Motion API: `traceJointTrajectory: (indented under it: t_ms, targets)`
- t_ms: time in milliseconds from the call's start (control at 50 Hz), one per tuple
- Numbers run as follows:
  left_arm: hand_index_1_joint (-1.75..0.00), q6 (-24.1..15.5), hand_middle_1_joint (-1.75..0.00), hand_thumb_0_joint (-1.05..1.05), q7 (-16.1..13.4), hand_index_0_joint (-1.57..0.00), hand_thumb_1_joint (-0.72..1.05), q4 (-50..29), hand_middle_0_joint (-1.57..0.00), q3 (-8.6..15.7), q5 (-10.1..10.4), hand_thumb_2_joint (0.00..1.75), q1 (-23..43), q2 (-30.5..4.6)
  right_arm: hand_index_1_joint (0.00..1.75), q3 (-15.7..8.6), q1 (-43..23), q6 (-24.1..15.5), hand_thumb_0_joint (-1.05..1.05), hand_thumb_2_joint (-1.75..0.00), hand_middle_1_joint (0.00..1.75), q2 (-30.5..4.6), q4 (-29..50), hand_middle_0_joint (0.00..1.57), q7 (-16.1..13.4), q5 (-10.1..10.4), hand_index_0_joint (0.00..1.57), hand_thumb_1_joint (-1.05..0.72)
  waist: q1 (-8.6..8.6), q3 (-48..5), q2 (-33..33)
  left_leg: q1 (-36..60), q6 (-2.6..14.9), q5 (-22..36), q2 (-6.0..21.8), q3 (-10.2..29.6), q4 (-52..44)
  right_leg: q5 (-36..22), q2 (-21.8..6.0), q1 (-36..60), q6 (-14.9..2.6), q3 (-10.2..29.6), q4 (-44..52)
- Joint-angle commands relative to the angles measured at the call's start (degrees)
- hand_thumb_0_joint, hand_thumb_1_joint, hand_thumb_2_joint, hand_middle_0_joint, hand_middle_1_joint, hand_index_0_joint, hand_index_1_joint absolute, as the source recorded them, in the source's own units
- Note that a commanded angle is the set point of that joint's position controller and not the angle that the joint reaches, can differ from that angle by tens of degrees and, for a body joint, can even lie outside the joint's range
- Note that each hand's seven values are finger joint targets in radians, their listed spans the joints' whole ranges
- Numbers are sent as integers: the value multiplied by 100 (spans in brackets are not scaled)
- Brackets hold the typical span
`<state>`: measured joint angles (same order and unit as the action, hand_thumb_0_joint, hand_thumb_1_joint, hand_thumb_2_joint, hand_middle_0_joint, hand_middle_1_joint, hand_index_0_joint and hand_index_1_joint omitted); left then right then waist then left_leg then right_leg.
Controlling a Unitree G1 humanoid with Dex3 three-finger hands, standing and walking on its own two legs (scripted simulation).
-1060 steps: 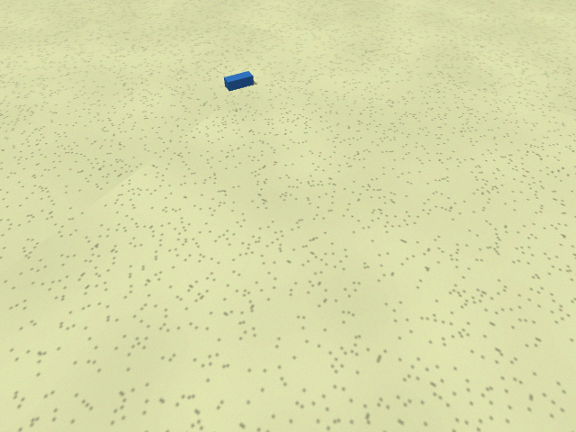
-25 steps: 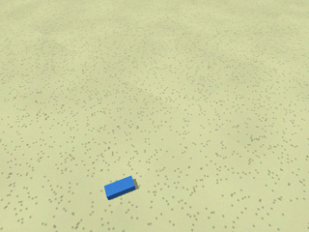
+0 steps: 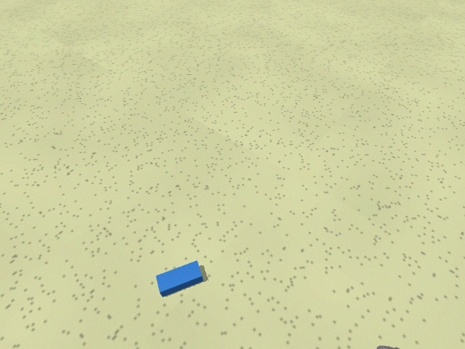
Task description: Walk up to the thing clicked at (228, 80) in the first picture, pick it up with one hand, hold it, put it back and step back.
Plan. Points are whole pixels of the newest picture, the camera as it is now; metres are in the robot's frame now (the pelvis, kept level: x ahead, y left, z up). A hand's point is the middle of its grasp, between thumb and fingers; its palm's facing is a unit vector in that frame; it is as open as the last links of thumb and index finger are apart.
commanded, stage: stand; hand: left
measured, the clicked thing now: (180, 278) +0.48 +0.23 -0.75
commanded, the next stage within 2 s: rise first in 1.98 s
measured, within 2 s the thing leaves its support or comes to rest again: neither
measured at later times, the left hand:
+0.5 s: hand out of the picture +0.06 +0.25 -0.16, palm faces -0.02 -0.94 -0.35, open 7.4 cm
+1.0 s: hand out of the picture +0.06 +0.25 -0.16, palm faces -0.03 -0.94 -0.34, open 7.4 cm
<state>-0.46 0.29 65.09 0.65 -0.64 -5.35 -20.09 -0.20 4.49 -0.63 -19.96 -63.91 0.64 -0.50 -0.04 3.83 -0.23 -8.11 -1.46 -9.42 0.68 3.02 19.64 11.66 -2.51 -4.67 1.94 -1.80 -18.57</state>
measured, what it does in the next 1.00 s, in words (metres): stands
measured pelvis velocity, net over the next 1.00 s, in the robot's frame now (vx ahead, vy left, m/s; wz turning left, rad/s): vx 0.00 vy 0.00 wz -0.01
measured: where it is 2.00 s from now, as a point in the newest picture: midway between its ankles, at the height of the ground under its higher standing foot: outside the picture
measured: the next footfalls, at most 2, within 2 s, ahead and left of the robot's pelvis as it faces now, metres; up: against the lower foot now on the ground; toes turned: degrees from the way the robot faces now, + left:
none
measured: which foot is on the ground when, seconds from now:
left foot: down 0.00-1.00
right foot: down 0.00-1.00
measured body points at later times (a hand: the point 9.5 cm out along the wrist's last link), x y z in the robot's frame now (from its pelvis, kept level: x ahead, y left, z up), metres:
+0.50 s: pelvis +0.00 -0.01 +0.00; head +0.01 -0.01 +0.45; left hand +0.06 +0.30 -0.13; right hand +0.07 -0.31 -0.13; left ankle +0.02 +0.14 -0.75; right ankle -0.02 -0.14 -0.75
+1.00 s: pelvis +0.00 +0.00 +0.00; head +0.01 +0.00 +0.45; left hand +0.07 +0.30 -0.13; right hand +0.06 -0.31 -0.13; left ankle +0.02 +0.14 -0.75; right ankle -0.02 -0.14 -0.75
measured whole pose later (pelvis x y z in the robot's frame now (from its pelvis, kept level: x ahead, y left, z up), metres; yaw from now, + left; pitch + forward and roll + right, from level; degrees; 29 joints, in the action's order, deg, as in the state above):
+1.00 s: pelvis +0.00 +0.00 +0.00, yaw +0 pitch -2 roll +0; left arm -0.2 0.7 64.2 0.3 -0.7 -7.1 -20.3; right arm 0.3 7.0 -0.5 -20.2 -64.2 0.6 -0.6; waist 0.1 3.6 -0.1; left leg -8.3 -1.9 -9.3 1.3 2.9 20.0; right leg 11.7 -1.9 -5.2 1.5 -1.6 -19.3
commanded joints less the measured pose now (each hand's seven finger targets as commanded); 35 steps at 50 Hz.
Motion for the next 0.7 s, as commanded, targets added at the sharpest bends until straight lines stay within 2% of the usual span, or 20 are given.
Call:
traceJointTrajectory:
  t_ms: [0,80,280,580,680]
  targets:
    - [-30,-104,-30,0,-67,-20,90,-338,-20,225,0,90,144,-1262,30,-199,-230,-93,0,-90,30,-1243,317,20,-103,12,20,-90,-23,-648,-47,185,212,1132,615,365,-210,-823,-528,67,-227,399,251]
    - [-30,-97,-30,0,-56,-20,90,-356,-20,220,11,90,124,-1273,30,-180,-171,-107,0,-90,30,-1237,301,20,-103,8,20,-90,-5,-631,-91,141,184,1197,610,357,-247,-826,-525,69,-239,401,225]
    - [-30,-100,-30,0,-49,-20,90,-330,-20,209,-1,90,60,-1259,30,-174,-146,-70,0,-90,30,-1260,285,20,-87,18,20,-90,6,-411,36,68,206,534,573,373,-284,-357,-513,-144,-250,451,363]
    - [-30,-117,-30,0,-58,-20,90,-413,-20,205,8,90,25,-1269,30,-172,-51,-81,0,-90,30,-1271,300,20,-98,7,20,-90,-10,-512,-13,58,222,919,627,356,-190,-766,-528,43,-256,460,279]
    - [-30,-93,-30,0,-49,-20,90,-399,-20,198,5,90,56,-1251,30,-162,9,-64,0,-90,30,-1270,273,20,-98,13,20,-90,9,-310,-41,-93,197,468,576,361,-305,-319,-498,-101,-266,467,339]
